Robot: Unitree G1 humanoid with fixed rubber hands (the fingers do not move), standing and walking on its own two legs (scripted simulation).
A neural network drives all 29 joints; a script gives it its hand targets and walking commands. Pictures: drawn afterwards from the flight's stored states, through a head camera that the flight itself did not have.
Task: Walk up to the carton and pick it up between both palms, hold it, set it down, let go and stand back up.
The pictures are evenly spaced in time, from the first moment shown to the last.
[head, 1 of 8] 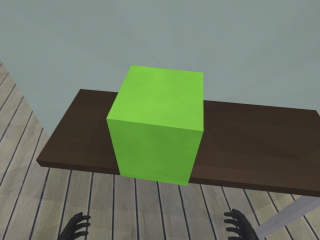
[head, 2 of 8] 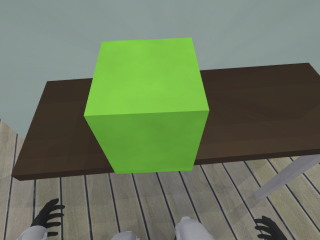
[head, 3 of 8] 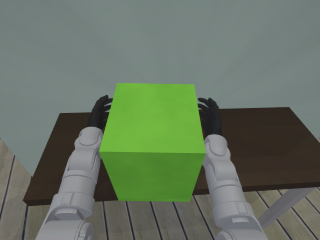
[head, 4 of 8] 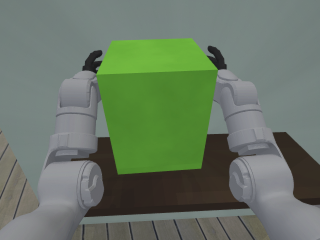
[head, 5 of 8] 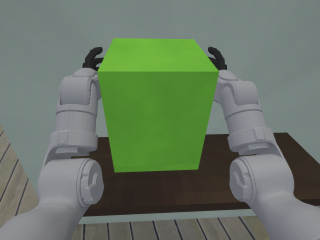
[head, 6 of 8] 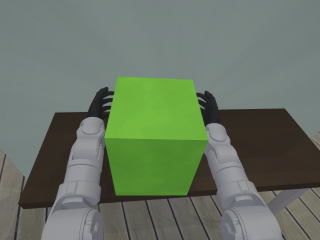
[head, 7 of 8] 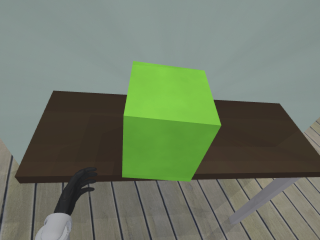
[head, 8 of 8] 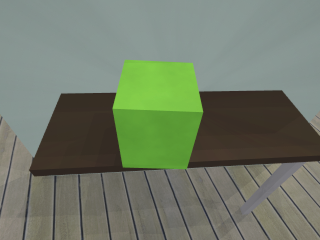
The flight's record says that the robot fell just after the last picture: no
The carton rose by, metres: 0.23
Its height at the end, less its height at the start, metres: +0.00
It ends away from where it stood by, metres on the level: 0.01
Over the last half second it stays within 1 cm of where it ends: yes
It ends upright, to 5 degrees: yes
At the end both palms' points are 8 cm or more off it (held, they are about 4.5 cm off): yes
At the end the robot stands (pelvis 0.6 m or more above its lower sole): yes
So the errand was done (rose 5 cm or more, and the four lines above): yes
